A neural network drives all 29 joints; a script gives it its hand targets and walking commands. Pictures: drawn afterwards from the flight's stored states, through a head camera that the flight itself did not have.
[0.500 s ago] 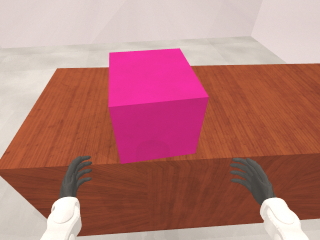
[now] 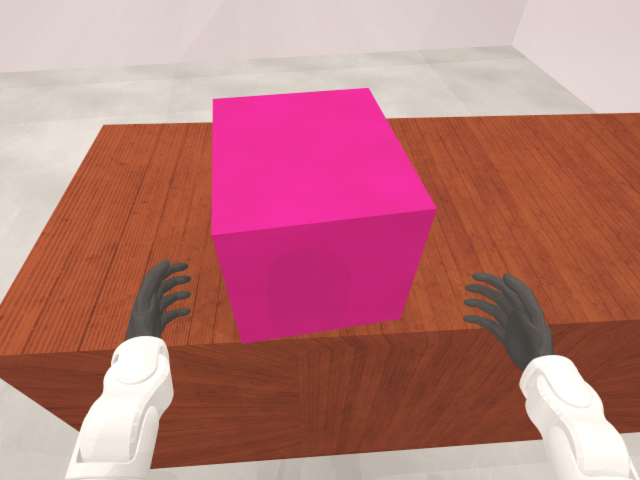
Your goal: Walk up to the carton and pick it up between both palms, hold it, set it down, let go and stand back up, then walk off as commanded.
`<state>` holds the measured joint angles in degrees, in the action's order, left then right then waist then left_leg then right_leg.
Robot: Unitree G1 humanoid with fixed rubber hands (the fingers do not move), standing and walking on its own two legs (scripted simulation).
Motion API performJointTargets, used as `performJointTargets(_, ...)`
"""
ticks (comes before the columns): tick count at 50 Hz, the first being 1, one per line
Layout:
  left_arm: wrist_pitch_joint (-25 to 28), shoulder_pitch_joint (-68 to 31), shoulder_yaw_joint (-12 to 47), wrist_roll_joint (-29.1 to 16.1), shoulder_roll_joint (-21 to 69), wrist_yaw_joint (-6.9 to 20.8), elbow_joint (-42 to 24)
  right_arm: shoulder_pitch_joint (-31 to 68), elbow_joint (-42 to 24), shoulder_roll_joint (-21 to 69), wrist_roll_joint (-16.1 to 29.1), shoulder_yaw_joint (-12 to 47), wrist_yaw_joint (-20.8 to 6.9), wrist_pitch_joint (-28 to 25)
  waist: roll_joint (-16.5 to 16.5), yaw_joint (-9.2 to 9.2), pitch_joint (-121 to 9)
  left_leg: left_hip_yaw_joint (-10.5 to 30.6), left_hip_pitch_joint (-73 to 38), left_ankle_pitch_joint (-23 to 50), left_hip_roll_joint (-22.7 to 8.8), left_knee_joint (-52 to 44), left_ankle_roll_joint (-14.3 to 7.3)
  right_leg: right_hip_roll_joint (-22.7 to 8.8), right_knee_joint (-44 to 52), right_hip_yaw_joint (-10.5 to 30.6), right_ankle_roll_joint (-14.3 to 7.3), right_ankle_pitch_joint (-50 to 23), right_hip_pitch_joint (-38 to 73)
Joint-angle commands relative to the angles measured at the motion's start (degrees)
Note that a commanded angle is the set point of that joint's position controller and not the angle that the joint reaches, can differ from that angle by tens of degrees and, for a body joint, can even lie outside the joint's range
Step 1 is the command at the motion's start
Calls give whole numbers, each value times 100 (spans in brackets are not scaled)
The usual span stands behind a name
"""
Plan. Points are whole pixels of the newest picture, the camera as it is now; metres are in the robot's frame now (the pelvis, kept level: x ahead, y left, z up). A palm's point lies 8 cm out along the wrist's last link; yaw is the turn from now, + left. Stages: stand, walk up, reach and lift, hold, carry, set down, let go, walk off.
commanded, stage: reach and lift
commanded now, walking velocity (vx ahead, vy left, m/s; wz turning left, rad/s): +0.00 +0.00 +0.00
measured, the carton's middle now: (307, 210) +0.49 +0.02 +0.06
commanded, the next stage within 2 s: none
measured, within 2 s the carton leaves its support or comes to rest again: neither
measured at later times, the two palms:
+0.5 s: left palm (128, 250) +0.32 +0.21 +0.16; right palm (512, 257) +0.33 -0.22 +0.14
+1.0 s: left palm (133, 192) +0.39 +0.22 +0.18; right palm (491, 200) +0.40 -0.21 +0.16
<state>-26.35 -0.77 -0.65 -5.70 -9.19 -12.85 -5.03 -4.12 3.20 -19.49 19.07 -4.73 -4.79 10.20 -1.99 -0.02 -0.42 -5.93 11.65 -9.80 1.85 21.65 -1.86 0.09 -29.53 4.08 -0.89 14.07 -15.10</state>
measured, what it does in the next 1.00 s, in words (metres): stands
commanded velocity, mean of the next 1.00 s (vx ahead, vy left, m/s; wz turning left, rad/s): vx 0.00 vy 0.00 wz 0.00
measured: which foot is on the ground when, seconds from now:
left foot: down 0.00-1.00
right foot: down 0.00-1.00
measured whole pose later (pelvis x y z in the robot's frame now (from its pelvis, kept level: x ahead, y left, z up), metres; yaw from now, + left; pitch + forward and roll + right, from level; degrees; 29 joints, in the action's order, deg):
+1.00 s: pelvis +0.01 +0.00 +0.00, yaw +0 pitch +2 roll +2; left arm -39.8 -36.3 -7.7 -6.4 -16.5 -9.1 11.6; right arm 36.1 24.8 -24.4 23.5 1.0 -2.3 22.3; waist -1.5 -0.1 -0.4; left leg -5.9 12.4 -9.5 1.0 20.3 -1.5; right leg 0.9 -26.2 4.1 -0.9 12.6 -15.1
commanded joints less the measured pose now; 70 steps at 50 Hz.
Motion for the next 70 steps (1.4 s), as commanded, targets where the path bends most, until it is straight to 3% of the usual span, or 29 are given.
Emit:
performJointTargets(1,-182,-1249,-1117,-573,-920,186,-2216,1804,-2066,-1865,514,-56,404,56,-289,-614,-1669,92,-1334,2182,-78,-136,318,281,1019,71,-62,-2221,758)
performJointTargets(4,-364,-1259,-1399,-512,-972,340,-2303,1872,-2142,-1944,602,13,586,130,-392,-606,-1833,98,-1459,2736,-33,-72,359,236,949,135,71,-3251,1084)
performJointTargets(6,-447,-1481,-1564,-497,-1014,425,-2341,2246,-2113,-2022,668,84,637,198,-464,-619,-1871,113,-1488,2861,-24,-58,377,252,951,134,111,-3435,1150)
performJointTargets(7,-479,-1577,-1535,-449,-997,443,-2281,2387,-1975,-2000,678,5,628,230,-235,-604,-1782,150,-1549,2740,-41,-97,415,288,1022,64,65,-2975,952)
performJointTargets(10,-540,-1893,-1607,-509,-1083,469,-2327,2734,-2182,-1853,734,45,636,248,-186,-703,-1947,151,-1433,2571,-28,-89,386,252,1067,97,28,-2850,985)
performJointTargets(11,-537,-1939,-1548,-567,-1139,496,-2303,2775,-2132,-1994,684,-88,631,277,-292,-648,-1840,173,-1453,2421,-47,-128,375,288,1063,44,44,-2707,908)
performJointTargets(14,-655,-2561,-1527,-675,-1125,452,-2141,3367,-1781,-1946,722,-153,536,429,-94,-707,-1910,204,-1494,2004,-117,-172,350,321,1175,-41,-51,-1752,573)
performJointTargets(16,-773,-3067,-1523,-680,-1189,385,-1656,3792,-1231,-1984,671,-181,461,581,97,-752,-1637,219,-1230,1333,-151,-295,333,301,1224,29,-131,-1092,285)
performJointTargets(18,-913,-3215,-1512,-723,-1183,379,-1270,4130,-819,-2021,672,-198,383,748,17,-780,-1454,213,-1099,817,-200,-430,291,280,1278,-31,-147,-708,128)
performJointTargets(21,-1150,-3484,-1586,-608,-1145,364,-616,4484,-45,-2129,658,-165,287,924,70,-813,-1356,265,-877,559,-302,-555,276,283,1278,-23,-214,-590,135)
performJointTargets(22,-1237,-3606,-1643,-508,-1111,374,-193,4628,230,-2046,744,-41,237,1011,109,-936,-1263,238,-738,294,-289,-595,246,241,1333,17,-215,-395,154)
performJointTargets(24,-1369,-4010,-1650,-415,-1152,392,230,4943,868,-2139,688,-88,211,1115,77,-831,-1203,271,-529,7,-358,-704,233,234,1315,-23,-233,-269,224)
performJointTargets(26,-1446,-4104,-1800,-397,-1237,381,651,5273,927,-2131,676,27,196,1172,-209,-1025,-1235,174,-325,-51,-313,-711,173,187,1347,23,-164,-240,375)
performJointTargets(27,-1379,-4381,-1704,-413,-1297,386,739,5520,934,-2093,659,30,196,1145,-92,-962,-1460,185,-215,-136,-327,-684,167,189,1309,24,-179,-227,453)
performJointTargets(31,-1238,-4865,-1679,-504,-1389,318,760,6048,648,-2017,644,93,194,999,-392,-1061,-2066,144,-370,264,-296,-515,106,219,1177,-33,-106,-587,577)
performJointTargets(32,-1150,-5441,-1613,-574,-1600,287,767,6433,793,-2176,666,-1,174,989,-236,-997,-2091,141,-315,251,-306,-498,154,241,1121,-34,-102,-554,431)
performJointTargets(34,-1098,-5515,-1630,-508,-1611,279,813,6421,1013,-2132,678,85,164,974,-93,-1002,-2280,124,-357,482,-264,-400,163,245,1082,-50,-88,-794,550)
performJointTargets(35,-1143,-5406,-1733,-457,-1632,285,1134,6432,1237,-2126,656,151,172,1009,-292,-1085,-2083,127,-381,618,-279,-409,144,258,1100,-62,-69,-954,545)
performJointTargets(37,-1046,-5946,-1582,-556,-1685,292,1023,6787,1540,-2217,646,84,157,983,-50,-913,-2407,157,-548,694,-286,-346,208,284,1077,-124,-116,-1015,511)
performJointTargets(43,-1133,-5621,-1574,-418,-1641,360,1352,6884,1748,-2297,795,241,194,914,-76,-997,-2690,173,-939,1818,-294,-118,333,370,1058,-190,-111,-2052,767)
performJointTargets(51,-1083,-6513,-1462,-546,-1774,362,1611,7833,2116,-2362,920,383,167,876,17,-1049,-3024,225,-955,1982,-323,-30,425,420,1064,-299,-145,-2026,622)
performJointTargets(53,-1075,-6489,-1372,-581,-1813,338,1338,7773,1941,-2435,926,308,185,839,165,-929,-3412,196,-997,2300,-299,93,471,415,969,-289,-128,-2462,720)
performJointTargets(55,-1064,-6876,-1531,-505,-1997,326,1789,8142,2260,-2472,964,364,167,850,95,-1097,-3290,191,-862,2221,-306,85,445,402,1014,-280,-116,-2365,679)
performJointTargets(58,-1005,-7153,-1370,-565,-1992,329,2328,8347,2917,-2319,909,422,144,934,166,-1010,-2986,243,-614,1701,-285,-12,411,342,1032,-281,-130,-1998,614)
performJointTargets(60,-895,-7029,-1355,-631,-1986,311,2198,8407,2559,-2254,962,527,150,867,35,-1091,-3437,226,-603,1903,-324,27,397,357,979,-255,-117,-2286,819)
performJointTargets(64,-728,-7652,-1208,-647,-2040,299,3006,8709,3394,-2258,930,501,109,856,242,-1013,-3309,221,-603,1905,-309,105,438,364,1006,-324,-97,-2129,419)
performJointTargets(67,-619,-7457,-998,-624,-1767,327,3524,8637,3899,-2130,856,513,56,784,259,-962,-3188,293,-646,1762,-339,66,451,385,1112,-398,-142,-1891,272)
performJointTargets(69,-441,-7327,-954,-642,-1776,352,3561,8619,3860,-1996,887,698,41,710,136,-1038,-3311,251,-708,2020,-338,131,432,429,1082,-386,-139,-2153,322)
performJointTargets(70,-366,-7306,-971,-550,-1611,384,3982,8535,4262,-1885,869,751,33,674,233,-1043,-3082,276,-735,2001,-335,114,436,416,1106,-381,-130,-2071,259)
